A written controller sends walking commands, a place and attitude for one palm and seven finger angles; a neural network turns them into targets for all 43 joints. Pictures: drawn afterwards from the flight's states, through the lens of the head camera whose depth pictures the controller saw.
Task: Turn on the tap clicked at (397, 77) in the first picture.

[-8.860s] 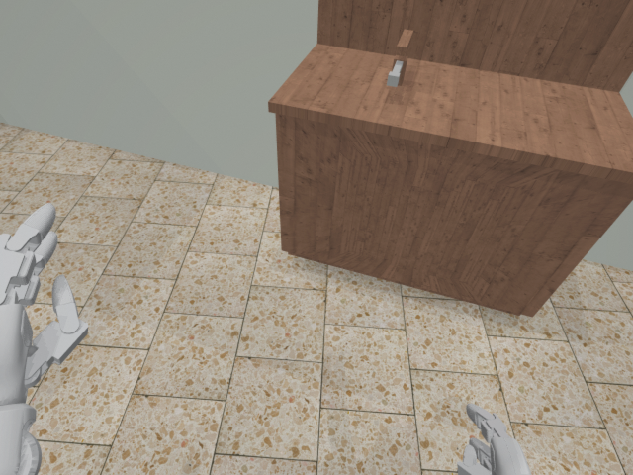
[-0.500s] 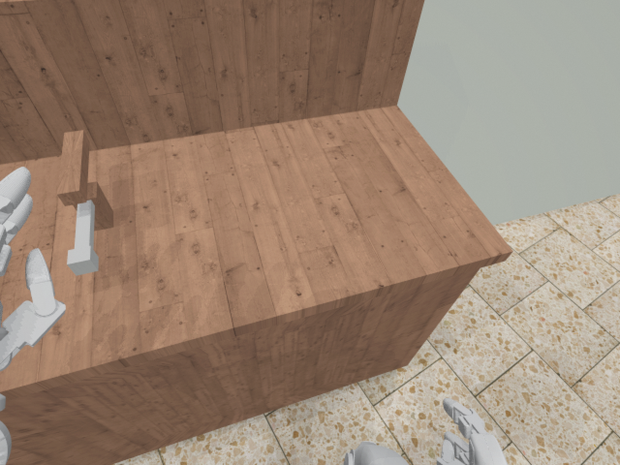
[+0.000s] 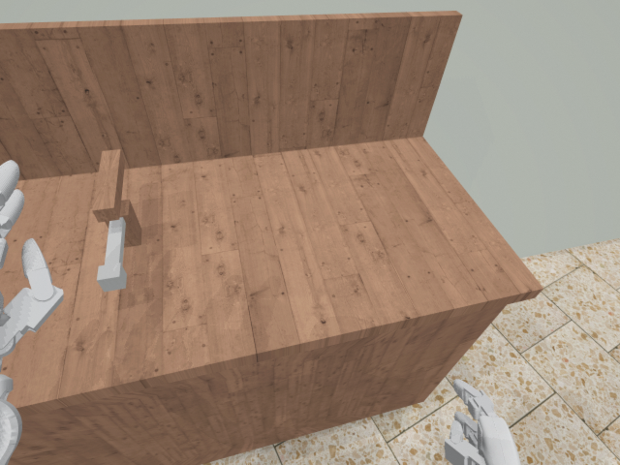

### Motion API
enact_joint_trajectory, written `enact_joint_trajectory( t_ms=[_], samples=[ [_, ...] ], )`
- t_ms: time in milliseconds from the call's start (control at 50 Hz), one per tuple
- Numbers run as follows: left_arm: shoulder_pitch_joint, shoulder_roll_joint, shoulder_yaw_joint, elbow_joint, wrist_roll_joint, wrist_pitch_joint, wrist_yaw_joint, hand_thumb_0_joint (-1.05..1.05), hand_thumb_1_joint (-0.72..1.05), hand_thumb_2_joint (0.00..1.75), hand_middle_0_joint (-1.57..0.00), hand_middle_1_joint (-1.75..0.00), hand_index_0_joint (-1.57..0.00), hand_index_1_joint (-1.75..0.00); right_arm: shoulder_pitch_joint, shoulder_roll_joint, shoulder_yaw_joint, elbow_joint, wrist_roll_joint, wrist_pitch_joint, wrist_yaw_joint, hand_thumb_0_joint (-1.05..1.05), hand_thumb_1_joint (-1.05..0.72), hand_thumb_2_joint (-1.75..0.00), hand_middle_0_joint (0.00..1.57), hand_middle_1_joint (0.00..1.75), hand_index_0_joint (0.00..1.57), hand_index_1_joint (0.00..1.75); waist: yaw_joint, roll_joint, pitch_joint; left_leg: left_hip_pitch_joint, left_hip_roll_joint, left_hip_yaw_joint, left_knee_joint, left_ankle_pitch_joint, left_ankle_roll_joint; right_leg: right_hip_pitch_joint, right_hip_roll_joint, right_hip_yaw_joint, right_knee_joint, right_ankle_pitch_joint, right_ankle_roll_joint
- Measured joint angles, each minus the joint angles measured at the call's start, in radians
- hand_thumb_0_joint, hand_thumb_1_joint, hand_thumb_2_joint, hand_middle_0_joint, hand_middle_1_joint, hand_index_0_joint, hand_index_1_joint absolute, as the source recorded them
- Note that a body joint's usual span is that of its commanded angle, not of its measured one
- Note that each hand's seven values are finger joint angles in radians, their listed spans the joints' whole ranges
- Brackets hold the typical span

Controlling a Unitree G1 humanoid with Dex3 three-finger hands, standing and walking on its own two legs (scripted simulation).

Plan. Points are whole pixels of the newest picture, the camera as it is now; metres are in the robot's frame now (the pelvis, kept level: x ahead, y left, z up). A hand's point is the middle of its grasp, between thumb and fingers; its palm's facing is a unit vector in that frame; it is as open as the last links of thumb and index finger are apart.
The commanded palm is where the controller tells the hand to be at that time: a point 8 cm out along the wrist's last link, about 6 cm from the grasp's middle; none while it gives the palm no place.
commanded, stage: come to a stop and stand still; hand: left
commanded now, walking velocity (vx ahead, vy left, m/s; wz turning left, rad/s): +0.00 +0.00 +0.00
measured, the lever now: (112, 277) +0.33 +0.30 +0.03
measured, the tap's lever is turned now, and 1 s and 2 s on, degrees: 0 0 0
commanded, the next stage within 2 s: look again from close up in 0.52 s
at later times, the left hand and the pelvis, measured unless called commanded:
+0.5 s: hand (88, 266) +0.25 +0.25 +0.17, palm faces +0.36 -0.85 -0.37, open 7.4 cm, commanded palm +0.20 +0.29 +0.18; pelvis +0.04 +0.01 +0.01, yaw -1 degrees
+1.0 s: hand (92, 270) +0.26 +0.25 +0.15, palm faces +0.24 -0.85 -0.47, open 7.4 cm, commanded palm +0.20 +0.29 +0.18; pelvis +0.03 +0.02 +0.01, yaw -3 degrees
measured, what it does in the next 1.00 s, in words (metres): stands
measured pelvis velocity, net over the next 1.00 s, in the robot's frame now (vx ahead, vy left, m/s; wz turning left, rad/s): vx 0.03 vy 0.02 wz -0.05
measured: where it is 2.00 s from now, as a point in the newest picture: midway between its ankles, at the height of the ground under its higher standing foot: outside the picture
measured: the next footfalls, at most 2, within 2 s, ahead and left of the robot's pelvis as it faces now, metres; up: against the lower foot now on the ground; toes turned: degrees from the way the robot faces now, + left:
right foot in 1.86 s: -0.04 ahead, -0.16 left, +0.00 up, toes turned -6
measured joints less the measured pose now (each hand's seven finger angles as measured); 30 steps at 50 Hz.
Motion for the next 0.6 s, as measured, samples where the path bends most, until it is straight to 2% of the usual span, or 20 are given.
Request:
enact_joint_trajectory(
  t_ms=[140,400,600],
  samples=[
    [0.026,-0.049,-0.049,0.015,0.004,0.024,-0.01,0.01,0.89,0.9,-0.2,-0.3,-0.21,-0.3,0.02,0.017,0.027,0.043,-0.012,0.0,0.019,0.01,-0.9,-0.89,0.2,0.3,0.21,0.3,0.01,0.032,-0.019,0.025,0.009,0.006,-0.045,0.003,0.004,0.04,0.012,0.007,-0.084,0.017,0.001],
    [0.06,-0.007,-0.032,-0.006,-0.014,0.036,-0.018,0.01,0.89,0.9,-0.21,-0.3,-0.21,-0.3,-0.007,-0.008,0.001,0.033,-0.006,0.021,0.011,0.01,-0.9,-0.89,0.2,0.3,0.21,0.3,-0.019,0.027,-0.013,0.062,0.006,0.017,-0.095,0.002,0.008,0.072,0.011,0.018,-0.13,0.018,0.008],
    [0.066,-0.017,-0.043,-0.006,-0.019,0.041,-0.013,0.01,0.89,0.9,-0.21,-0.3,-0.21,-0.3,-0.024,-0.026,-0.015,0.018,-0.002,0.034,-0.001,0.01,-0.9,-0.89,0.2,0.3,0.21,0.3,-0.006,0.024,-0.02,0.069,0.009,0.016,-0.096,-0.007,0.006,0.081,0.014,0.017,-0.134,0.011,0.006]
  ],
)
